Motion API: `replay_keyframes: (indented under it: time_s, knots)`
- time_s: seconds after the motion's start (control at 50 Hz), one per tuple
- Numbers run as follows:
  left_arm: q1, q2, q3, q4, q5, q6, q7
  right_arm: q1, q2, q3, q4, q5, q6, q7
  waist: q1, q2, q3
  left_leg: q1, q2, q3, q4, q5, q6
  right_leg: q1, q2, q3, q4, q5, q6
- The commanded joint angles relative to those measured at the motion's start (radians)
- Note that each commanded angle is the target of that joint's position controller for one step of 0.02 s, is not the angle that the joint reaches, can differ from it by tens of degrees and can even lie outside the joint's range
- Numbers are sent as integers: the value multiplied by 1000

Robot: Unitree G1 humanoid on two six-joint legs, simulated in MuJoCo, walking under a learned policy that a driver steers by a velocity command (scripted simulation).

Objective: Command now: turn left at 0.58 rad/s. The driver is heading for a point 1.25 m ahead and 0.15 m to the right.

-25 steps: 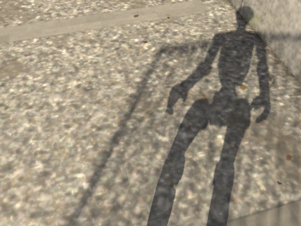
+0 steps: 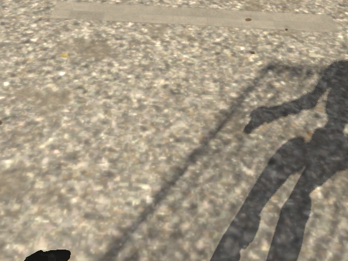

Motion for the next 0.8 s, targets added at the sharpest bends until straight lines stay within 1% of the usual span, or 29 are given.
replay_keyframes:
  time_s: [0.02,0.04,0.06,0.08,0.1,0.12,0.14,0.16,0.18,0.2,0.22,0.24,0.26,0.28,0.3,0.32,0.34,0.36,0.38,0.4,0.42,0.44,0.46,0.48,0.5,0.54,0.62,0.8]
  knots:
    - [-60,83,15,-93,-4,-31,-13,-3,-170,-45,-82,3,-4,1,-5,191,-131,219,245,-342,-105,354,156,-16,18,-6,-97,-50,-19]
    - [-34,85,17,-90,-3,-36,-21,-15,-168,-43,-89,7,-2,0,9,191,-136,212,230,-344,-93,380,145,38,21,-16,-167,-25,-31]
    - [5,92,22,-80,-3,-40,-28,-40,-166,-42,-99,11,-2,-1,40,179,-133,178,204,-333,-70,381,122,125,18,-30,-280,61,-46]
    - [59,110,32,-64,2,-42,-32,-52,-152,-38,-110,14,-2,-4,60,157,-145,101,170,-315,-37,310,86,267,-21,-25,-369,188,-63]
    - [118,169,50,-57,17,-36,-31,-28,-105,-26,-117,6,-3,-2,59,21,-185,-53,91,-227,117,50,28,453,-180,92,-374,353,-125]
    - [129,247,67,-41,40,-24,-34,32,-78,-19,-144,10,-13,2,1,-308,-191,-258,-80,-50,309,-376,-39,527,-386,363,-391,643,-315]
    - [122,183,53,-63,35,-28,-32,27,-182,-49,-126,-6,-30,6,24,-244,-203,-322,-19,-43,554,-427,-93,498,-475,433,-395,676,-414]
    - [82,142,41,-80,24,-26,-26,22,-210,-63,-105,-1,-30,9,20,-169,-173,-327,3,-33,648,-358,-108,461,-420,329,-382,651,-384]
    - [38,116,32,-85,13,-21,-23,30,-183,-59,-82,-1,-21,6,2,-124,-136,-319,17,-21,664,-297,-123,425,-341,235,-372,608,-330]
    - [26,104,27,-83,-1,-17,-21,37,-160,-52,-74,-6,-11,5,2,-107,-112,-319,24,-18,658,-246,-132,406,-309,191,-373,579,-302]
    - [28,104,22,-75,-2,-13,-19,36,-121,-39,-72,-5,-3,12,-2,-97,-98,-291,25,0,618,-209,-137,381,-280,147,-378,592,-289]
    - [33,102,19,-65,5,-9,-22,28,-87,-28,-72,-2,-2,18,-5,-103,-96,-247,28,31,542,-178,-140,360,-245,98,-383,589,-274]
    - [32,96,16,-59,9,-6,-24,18,-58,-16,-73,-1,-4,22,-4,-119,-106,-193,42,63,441,-160,-142,349,-222,59,-381,578,-264]
    - [23,93,13,-56,8,-3,-25,2,-33,-4,-75,-4,-6,26,0,-140,-119,-118,60,95,330,-154,-141,332,-203,24,-378,563,-254]
    - [32,99,13,-50,7,-1,-27,-24,-16,6,-80,-8,-10,29,15,-167,-124,-52,74,123,231,-161,-137,319,-199,13,-380,542,-255]
    - [58,113,15,-40,3,-2,-26,-38,-18,9,-83,-6,-13,30,29,-186,-123,-1,77,141,156,-169,-133,310,-212,27,-385,513,-263]
    - [72,124,15,-35,0,-5,-26,-33,-35,3,-78,-3,-14,28,29,-189,-114,40,77,155,78,-137,-126,308,-221,39,-380,485,-264]
    - [70,128,12,-35,-3,-8,-27,-10,-47,-2,-65,-4,-14,27,13,-177,-105,103,74,172,-40,-43,-111,296,-220,39,-366,459,-254]
    - [82,119,7,-32,-7,-12,-28,5,-51,-4,-55,-9,-14,27,3,-165,-95,176,67,181,-162,51,-94,279,-209,37,-359,428,-229]
    - [104,110,3,-26,-5,-21,-32,-5,-74,-8,-64,-20,-13,26,9,-146,-95,249,93,140,-191,135,-74,250,-196,36,-347,386,-183]
    - [122,90,-5,-29,12,-33,-39,1,-121,-14,-80,-29,-14,21,25,-67,-133,344,185,42,-151,374,-46,199,-158,2,-301,297,-118]
    - [175,68,-12,-26,21,-44,-52,-26,-152,-20,-67,-39,-14,23,94,85,-147,309,216,8,-78,371,11,204,-91,-70,-305,181,-72]
    - [143,90,-12,-21,22,-44,-53,-41,-102,-16,-76,-35,-17,33,54,107,-134,230,204,9,-90,244,33,257,-78,-95,-288,127,-41]
    - [114,104,-8,-19,18,-39,-54,-42,-66,-5,-73,-37,-21,40,37,93,-95,204,188,15,-101,189,22,251,-71,-102,-277,126,-28]
    - [109,95,-9,-18,16,-34,-53,-38,-63,-3,-68,-36,-25,41,34,84,-75,189,174,23,-102,179,8,248,-70,-106,-268,139,-31]
    - [119,88,-9,-23,15,-24,-52,-33,-62,0,-64,-30,-34,41,38,91,-53,169,168,28,-95,209,-3,252,-76,-102,-260,182,-37]
    - [138,80,-8,-14,11,-20,-49,-39,-46,5,-65,-28,-38,40,39,74,-47,164,163,28,-87,237,-4,270,-78,-102,-255,196,-35]
    - [156,85,-2,-3,8,-14,-43,-50,-34,6,-52,-25,-42,43,41,27,-49,177,149,42,-72,271,-7,294,-84,-98,-259,220,-27]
